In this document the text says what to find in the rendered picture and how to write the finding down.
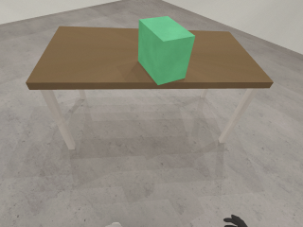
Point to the table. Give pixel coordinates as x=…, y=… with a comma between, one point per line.
x=106, y=58

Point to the carton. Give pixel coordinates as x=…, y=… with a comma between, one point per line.
x=164, y=48

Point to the robot right hand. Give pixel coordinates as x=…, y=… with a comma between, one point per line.
x=235, y=220

